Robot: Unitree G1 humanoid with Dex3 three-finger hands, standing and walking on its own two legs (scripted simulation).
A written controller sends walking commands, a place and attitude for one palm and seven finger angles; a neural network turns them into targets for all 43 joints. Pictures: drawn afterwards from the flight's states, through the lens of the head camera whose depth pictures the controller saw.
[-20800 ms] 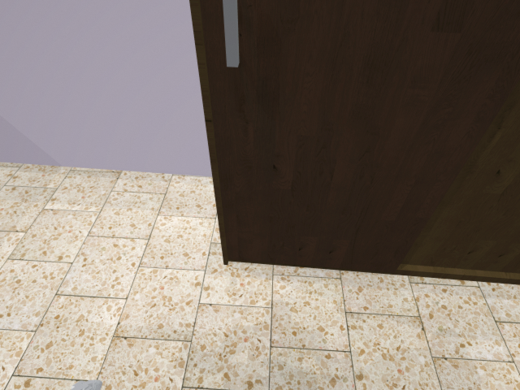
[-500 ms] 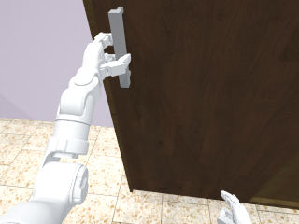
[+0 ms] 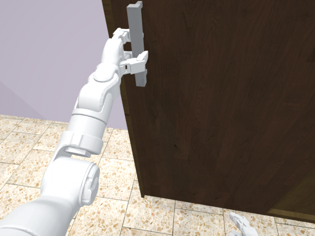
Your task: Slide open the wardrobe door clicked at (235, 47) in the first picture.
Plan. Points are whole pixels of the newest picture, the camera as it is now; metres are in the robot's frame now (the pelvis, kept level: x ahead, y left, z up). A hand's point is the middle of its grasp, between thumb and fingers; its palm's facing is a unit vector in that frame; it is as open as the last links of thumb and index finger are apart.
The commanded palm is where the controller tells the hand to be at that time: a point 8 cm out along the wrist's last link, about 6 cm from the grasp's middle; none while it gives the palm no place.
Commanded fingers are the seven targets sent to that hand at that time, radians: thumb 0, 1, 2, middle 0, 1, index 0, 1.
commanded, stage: tug the door sideways, standing still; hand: left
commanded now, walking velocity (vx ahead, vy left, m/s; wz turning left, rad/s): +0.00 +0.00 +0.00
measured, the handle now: (140, 46) +0.49 +0.11 +0.27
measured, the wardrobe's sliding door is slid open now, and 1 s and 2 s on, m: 0.00 0.02 0.22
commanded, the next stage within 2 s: step sideways, sliding the door along in 0.06 s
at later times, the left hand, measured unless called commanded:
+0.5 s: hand (148, 62) +0.45 +0.08 +0.25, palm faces +0.19 -0.98 -0.09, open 6.8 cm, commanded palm +0.42 +0.07 +0.26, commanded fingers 0.00 0.90 0.90 -0.45 -1.40 -0.45 -1.40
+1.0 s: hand (155, 61) +0.46 +0.06 +0.25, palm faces +0.45 -0.88 -0.11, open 7.2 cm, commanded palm +0.42 +0.02 +0.24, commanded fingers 0.00 0.90 0.90 -0.45 -1.40 -0.45 -1.40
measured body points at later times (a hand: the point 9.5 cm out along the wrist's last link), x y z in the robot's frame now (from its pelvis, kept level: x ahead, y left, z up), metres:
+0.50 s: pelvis +0.01 -0.06 -0.02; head +0.07 -0.08 +0.43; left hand +0.43 +0.13 +0.25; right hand +0.15 -0.28 -0.15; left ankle -0.04 +0.10 -0.74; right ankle +0.02 -0.15 -0.74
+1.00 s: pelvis +0.07 -0.19 -0.03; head +0.16 -0.19 +0.41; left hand +0.43 +0.11 +0.25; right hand +0.33 -0.34 -0.12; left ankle +0.01 +0.02 -0.72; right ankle +0.11 -0.33 -0.74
